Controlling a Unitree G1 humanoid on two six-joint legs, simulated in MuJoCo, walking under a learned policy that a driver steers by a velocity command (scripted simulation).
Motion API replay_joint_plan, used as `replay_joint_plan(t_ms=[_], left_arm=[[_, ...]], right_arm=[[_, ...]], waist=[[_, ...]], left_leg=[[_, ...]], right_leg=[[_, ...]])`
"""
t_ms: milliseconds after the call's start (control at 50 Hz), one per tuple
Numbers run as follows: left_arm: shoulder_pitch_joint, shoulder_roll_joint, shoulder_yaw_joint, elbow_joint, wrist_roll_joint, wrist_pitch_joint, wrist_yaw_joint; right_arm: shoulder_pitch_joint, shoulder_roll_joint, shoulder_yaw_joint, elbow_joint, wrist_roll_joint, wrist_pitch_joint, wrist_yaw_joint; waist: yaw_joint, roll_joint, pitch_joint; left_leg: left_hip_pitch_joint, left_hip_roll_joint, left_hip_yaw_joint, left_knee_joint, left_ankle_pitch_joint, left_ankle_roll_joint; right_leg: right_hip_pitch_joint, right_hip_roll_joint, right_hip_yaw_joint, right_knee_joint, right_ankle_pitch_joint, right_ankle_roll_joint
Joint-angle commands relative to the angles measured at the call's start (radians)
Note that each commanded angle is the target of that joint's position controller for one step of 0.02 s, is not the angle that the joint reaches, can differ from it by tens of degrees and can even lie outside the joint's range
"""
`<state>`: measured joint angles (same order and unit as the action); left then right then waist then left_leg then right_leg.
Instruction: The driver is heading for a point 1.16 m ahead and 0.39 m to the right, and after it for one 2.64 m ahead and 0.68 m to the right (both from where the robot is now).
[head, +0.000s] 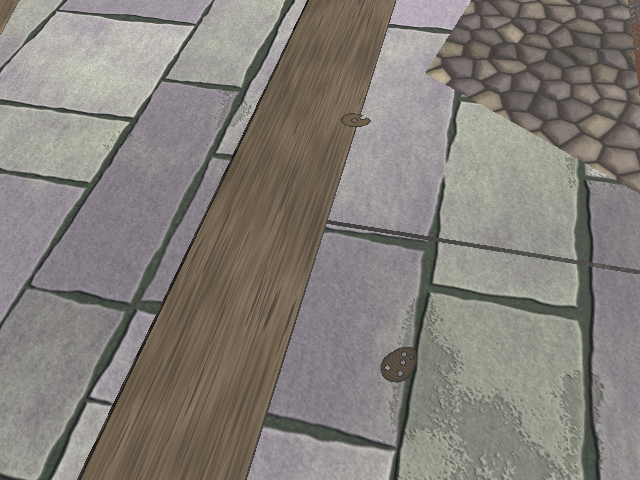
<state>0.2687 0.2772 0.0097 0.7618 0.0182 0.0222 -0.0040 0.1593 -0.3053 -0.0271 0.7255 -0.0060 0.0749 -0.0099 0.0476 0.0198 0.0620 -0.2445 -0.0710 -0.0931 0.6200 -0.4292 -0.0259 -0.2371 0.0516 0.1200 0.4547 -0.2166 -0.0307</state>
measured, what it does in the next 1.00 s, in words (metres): walks ahead, turning right: left foot, then right foot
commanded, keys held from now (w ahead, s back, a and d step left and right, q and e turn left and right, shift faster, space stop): e+shift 0.62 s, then w+e+shift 0.04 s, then w+shift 0.10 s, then w+q+shift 0.24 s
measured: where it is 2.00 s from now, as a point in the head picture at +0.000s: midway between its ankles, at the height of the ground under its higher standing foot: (470, 436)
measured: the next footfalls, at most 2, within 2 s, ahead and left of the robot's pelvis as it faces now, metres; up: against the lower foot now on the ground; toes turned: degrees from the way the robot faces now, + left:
left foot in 0.04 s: +0.02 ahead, +0.11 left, +0.00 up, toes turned -7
right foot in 0.46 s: +0.02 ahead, -0.12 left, +0.00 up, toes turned -25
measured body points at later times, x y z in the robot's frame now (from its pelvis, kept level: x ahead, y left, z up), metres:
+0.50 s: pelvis +0.00 -0.03 -0.03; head +0.04 -0.06 +0.42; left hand +0.27 +0.17 -0.11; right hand -0.01 -0.33 -0.15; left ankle -0.01 +0.12 -0.71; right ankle -0.02 -0.10 -0.75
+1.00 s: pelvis +0.14 -0.08 -0.01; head +0.15 -0.06 +0.44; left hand +0.36 +0.11 -0.12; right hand +0.10 -0.39 -0.09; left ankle +0.22 -0.02 -0.74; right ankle -0.02 -0.11 -0.74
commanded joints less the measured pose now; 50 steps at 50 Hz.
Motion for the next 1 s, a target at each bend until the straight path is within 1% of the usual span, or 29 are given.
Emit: replay_joint_plan(t_ms=[20,40,60,80,100,120,140,200,280,360,420,440,460,480,500,520,540,560,580,620,640,660,700,740,800,900,960,980,1000], left_arm=[[-0.047,0.224,0.074,-0.056,-0.015,0.000,-0.005],[-0.051,0.197,0.071,-0.066,-0.025,-0.005,-0.002],[-0.038,0.119,0.055,-0.088,-0.034,-0.011,-0.004],[-0.027,0.114,0.056,-0.107,-0.028,-0.006,0.006],[-0.016,0.181,0.077,-0.080,-0.003,0.006,0.013],[0.010,0.178,0.088,-0.055,-0.004,0.018,0.009],[0.040,0.168,0.091,-0.036,-0.004,0.031,0.001],[0.010,0.135,0.084,-0.055,-0.010,0.050,-0.034],[-0.075,0.100,0.072,-0.117,-0.011,0.059,-0.057],[-0.100,0.091,0.069,-0.164,-0.017,0.060,-0.063],[-0.069,0.100,0.079,-0.177,-0.008,0.055,-0.055],[0.019,0.111,0.088,-0.152,0.004,0.043,-0.042],[0.092,0.237,0.120,-0.145,0.017,0.029,-0.020],[0.113,0.380,0.151,-0.168,-0.014,0.022,-0.019],[0.191,0.298,0.134,-0.132,-0.040,0.016,-0.020],[0.119,0.318,0.141,-0.156,-0.027,0.023,-0.012],[0.018,0.260,0.129,-0.170,-0.019,0.036,-0.005],[-0.079,0.218,0.114,-0.192,-0.026,0.042,0.003],[-0.104,0.195,0.103,-0.197,-0.016,0.044,-0.001],[-0.055,0.217,0.110,-0.181,-0.018,0.036,-0.006],[-0.020,0.229,0.116,-0.169,-0.017,0.030,-0.010],[-0.005,0.236,0.120,-0.166,-0.013,0.026,-0.015],[0.009,0.226,0.113,-0.164,-0.003,0.018,-0.021],[0.048,0.209,0.105,-0.147,0.003,0.002,-0.022],[0.086,0.194,0.094,-0.120,0.005,-0.033,-0.017],[0.071,0.204,0.085,-0.113,0.010,-0.071,-0.020],[0.034,0.214,0.082,-0.104,0.011,-0.084,-0.009],[0.018,0.210,0.079,-0.101,0.012,-0.086,-0.006],[0.009,0.196,0.072,-0.099,0.020,-0.089,-0.003]], right_arm=[[0.117,-0.101,-0.022,-0.029,0.001,-0.035,-0.031],[0.140,-0.143,-0.031,-0.025,-0.008,-0.050,-0.040],[0.153,-0.202,-0.041,-0.034,-0.027,-0.056,-0.050],[0.074,-0.266,-0.058,-0.041,-0.020,-0.042,-0.047],[0.063,-0.179,-0.042,-0.056,-0.015,-0.044,-0.039],[0.016,-0.108,-0.019,-0.070,-0.010,-0.047,-0.035],[-0.028,-0.077,-0.009,-0.084,-0.016,-0.046,-0.035],[-0.003,-0.090,-0.014,-0.078,-0.023,-0.051,-0.045],[0.056,-0.114,-0.030,-0.060,-0.026,-0.055,-0.038],[0.042,-0.147,-0.047,-0.061,-0.023,-0.065,-0.016],[0.039,-0.162,-0.057,-0.064,0.000,-0.069,-0.003],[0.039,-0.161,-0.060,-0.061,0.009,-0.069,0.003],[0.071,-0.136,-0.053,-0.083,0.011,-0.070,0.008],[0.018,-0.052,-0.026,-0.171,-0.023,-0.057,0.006],[-0.030,-0.092,-0.037,-0.132,-0.049,-0.036,0.005],[0.016,-0.066,-0.023,-0.154,-0.026,-0.040,-0.002],[-0.012,-0.101,-0.029,-0.138,-0.025,-0.049,-0.009],[-0.023,-0.127,-0.041,-0.136,-0.030,-0.053,-0.011],[0.004,-0.136,-0.043,-0.109,-0.034,-0.049,-0.008],[0.027,-0.118,-0.040,-0.100,-0.034,-0.039,0.002],[0.032,-0.110,-0.036,-0.101,-0.039,-0.040,0.009],[0.018,-0.105,-0.034,-0.104,-0.043,-0.041,0.014],[-0.007,-0.113,-0.037,-0.104,-0.044,-0.045,0.025],[-0.049,-0.107,-0.036,-0.105,-0.040,-0.062,0.030],[-0.071,-0.085,-0.026,-0.097,-0.038,-0.087,0.041],[-0.108,-0.101,-0.022,-0.119,-0.008,-0.099,0.055],[-0.040,-0.103,-0.023,-0.117,-0.003,-0.102,0.065],[0.015,-0.101,-0.025,-0.100,-0.004,-0.105,0.063],[0.125,-0.118,-0.035,-0.061,-0.007,-0.111,0.056]], waist=[[-0.088,-0.198,-0.097],[-0.092,-0.147,-0.133],[-0.088,0.038,-0.158],[-0.072,0.250,-0.093],[-0.069,0.126,-0.066],[-0.037,0.077,-0.045],[-0.016,0.072,-0.027],[-0.039,0.137,-0.031],[-0.082,0.135,-0.043],[-0.077,0.154,-0.062],[-0.045,0.131,-0.086],[0.012,0.051,-0.126],[0.043,-0.169,-0.161],[0.025,-0.311,-0.194],[0.052,-0.070,-0.157],[0.033,-0.200,-0.206],[0.000,-0.138,-0.089],[-0.035,-0.164,-0.049],[-0.050,-0.150,-0.059],[-0.048,-0.088,-0.092],[-0.037,-0.075,-0.133],[-0.025,-0.091,-0.136],[-0.007,-0.166,-0.094],[0.013,-0.170,-0.054],[0.028,-0.160,-0.060],[0.033,-0.151,-0.001],[-0.018,-0.113,0.033],[-0.055,-0.082,0.030],[-0.109,-0.034,-0.005]], left_leg=[[0.101,-0.024,0.046,-0.279,0.189,0.030],[0.241,0.058,-0.014,-0.314,0.238,0.052],[0.361,0.288,-0.197,-0.354,0.290,0.112],[0.224,0.461,-0.317,-0.351,0.547,0.252],[0.177,0.465,-0.260,-0.333,0.665,0.296],[0.147,0.408,-0.166,-0.321,0.692,0.275],[0.128,0.349,-0.075,-0.311,0.718,0.241],[0.200,0.291,0.048,-0.290,0.765,0.211],[0.266,0.341,0.089,-0.261,0.763,0.217],[0.197,0.362,0.167,-0.199,0.792,0.180],[0.148,0.377,0.217,-0.055,0.757,0.129],[0.064,0.347,0.268,0.113,0.707,0.080],[-0.159,0.253,0.310,0.389,0.338,0.008],[-0.414,0.060,0.201,0.549,-0.282,-0.045],[-0.406,0.131,0.063,0.644,-0.245,-0.038],[-0.427,0.097,0.046,0.642,-0.188,-0.038],[-0.443,0.141,0.030,0.572,-0.059,-0.037],[-0.395,0.145,0.033,0.508,0.015,-0.034],[-0.345,0.127,0.052,0.499,0.049,-0.039],[-0.323,0.105,0.051,0.462,0.074,-0.042],[-0.314,0.100,0.048,0.430,0.083,-0.042],[-0.327,0.097,0.040,0.394,0.093,-0.041],[-0.380,0.091,0.051,0.328,0.104,-0.043],[-0.408,0.100,0.054,0.247,0.151,-0.043],[-0.377,0.111,0.078,0.127,0.213,-0.028],[-0.289,0.118,0.109,0.028,0.182,0.050],[-0.152,0.102,0.132,-0.031,0.145,0.120],[-0.059,0.081,0.152,-0.076,0.149,0.141],[0.091,0.037,0.164,-0.108,0.103,0.155]], right_leg=[[0.066,-0.158,0.296,-0.022,0.453,-0.101],[-0.041,-0.129,0.280,0.022,0.323,-0.054],[-0.197,-0.051,0.170,0.198,0.016,-0.003],[-0.294,0.077,-0.064,0.385,-0.374,0.017],[-0.289,-0.002,-0.064,0.578,-0.399,0.024],[-0.280,-0.012,-0.065,0.646,-0.352,0.026],[-0.276,-0.022,-0.074,0.700,-0.301,0.038],[-0.328,-0.040,-0.120,0.670,-0.215,0.072],[-0.325,-0.068,-0.151,0.503,-0.205,0.074],[-0.169,-0.055,-0.219,0.324,-0.201,0.031],[-0.049,-0.027,-0.242,0.168,-0.164,-0.008],[0.093,-0.014,-0.203,0.040,-0.047,-0.034],[0.262,-0.189,0.110,-0.097,0.187,-0.096],[0.294,-0.440,0.527,-0.125,0.540,-0.277],[0.301,-0.381,0.353,-0.018,0.801,-0.266],[0.266,-0.383,0.392,-0.075,0.524,-0.328],[0.176,-0.298,0.332,-0.143,0.241,-0.274],[0.099,-0.222,0.274,-0.159,0.159,-0.219],[0.070,-0.180,0.233,-0.142,0.244,-0.197],[0.081,-0.163,0.225,-0.118,0.317,-0.182],[0.094,-0.150,0.254,-0.145,0.108,-0.187],[0.095,-0.139,0.302,-0.186,-0.172,-0.195],[0.093,-0.155,0.377,-0.256,-0.439,-0.210],[0.101,-0.171,0.396,-0.271,-0.427,-0.213],[0.131,-0.188,0.355,-0.265,-0.347,-0.204],[0.077,-0.251,0.294,-0.298,-0.363,-0.192],[0.020,-0.287,0.208,-0.319,-0.349,-0.175],[-0.011,-0.274,0.154,-0.280,-0.301,-0.161],[-0.060,-0.231,0.074,-0.142,-0.142,-0.143]])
